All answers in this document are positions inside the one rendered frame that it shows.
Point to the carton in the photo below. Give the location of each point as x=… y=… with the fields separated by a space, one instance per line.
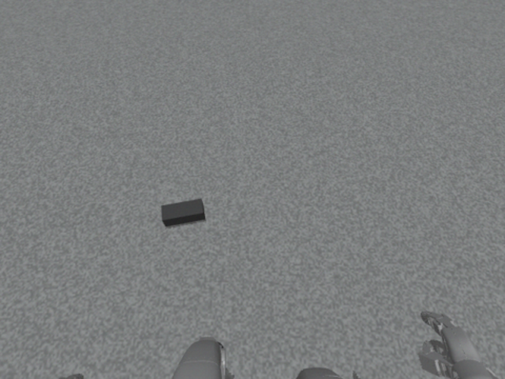
x=183 y=212

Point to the right robot arm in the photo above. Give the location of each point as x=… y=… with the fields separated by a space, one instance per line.
x=471 y=369

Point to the right robot hand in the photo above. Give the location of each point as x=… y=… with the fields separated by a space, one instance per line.
x=437 y=357

